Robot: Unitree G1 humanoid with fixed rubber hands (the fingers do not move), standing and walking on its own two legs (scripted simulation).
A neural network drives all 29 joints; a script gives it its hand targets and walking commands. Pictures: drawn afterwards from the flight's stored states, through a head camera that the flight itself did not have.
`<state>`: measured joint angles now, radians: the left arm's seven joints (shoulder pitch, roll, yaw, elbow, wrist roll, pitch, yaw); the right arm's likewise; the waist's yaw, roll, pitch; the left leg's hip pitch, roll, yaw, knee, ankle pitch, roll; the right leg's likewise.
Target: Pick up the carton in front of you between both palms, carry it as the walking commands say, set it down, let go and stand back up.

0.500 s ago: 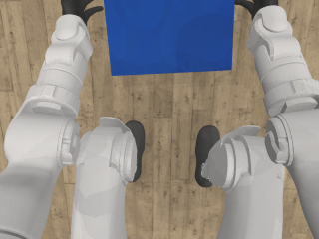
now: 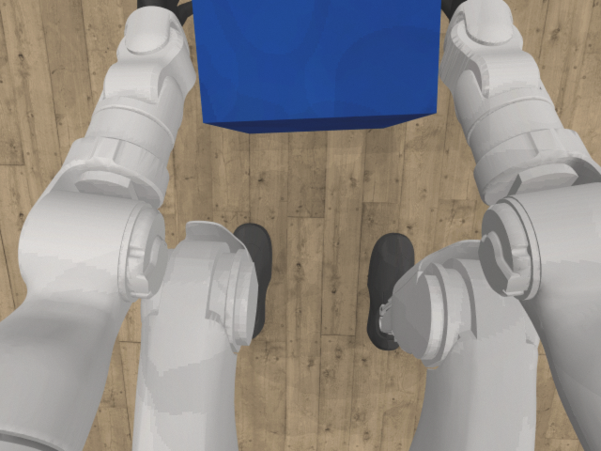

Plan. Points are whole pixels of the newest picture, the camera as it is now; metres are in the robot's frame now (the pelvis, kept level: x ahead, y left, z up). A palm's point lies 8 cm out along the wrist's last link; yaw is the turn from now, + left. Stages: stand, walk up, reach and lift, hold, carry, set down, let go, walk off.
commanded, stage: reach and lift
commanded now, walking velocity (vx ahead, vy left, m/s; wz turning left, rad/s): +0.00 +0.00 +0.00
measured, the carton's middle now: (314, 38) +0.53 +0.03 -0.24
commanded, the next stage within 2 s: none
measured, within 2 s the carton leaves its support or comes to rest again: leaves its support in 0.08 s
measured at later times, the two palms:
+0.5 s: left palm out of the picture +0.48 +0.19 +0.02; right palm out of the picture +0.51 -0.11 +0.02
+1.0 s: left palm out of the picture +0.46 +0.18 +0.17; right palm out of the picture +0.48 -0.12 +0.17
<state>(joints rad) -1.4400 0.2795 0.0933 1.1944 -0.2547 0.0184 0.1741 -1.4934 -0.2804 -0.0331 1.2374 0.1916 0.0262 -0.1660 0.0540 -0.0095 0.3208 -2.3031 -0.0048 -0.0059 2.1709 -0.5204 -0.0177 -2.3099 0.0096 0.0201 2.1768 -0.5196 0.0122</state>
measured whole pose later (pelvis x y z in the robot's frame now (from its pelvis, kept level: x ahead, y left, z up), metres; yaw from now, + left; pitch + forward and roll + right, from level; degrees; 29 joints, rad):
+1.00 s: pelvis +0.04 +0.00 +0.21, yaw +2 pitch +37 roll +0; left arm -0.76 -0.05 0.44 0.61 0.18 0.36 0.04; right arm -0.77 0.08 -0.40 0.62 -0.19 0.35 -0.06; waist 0.03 -0.02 -0.26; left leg -1.68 -0.04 -0.04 1.52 -0.48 -0.02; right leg -1.67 0.06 0.05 1.53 -0.51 0.02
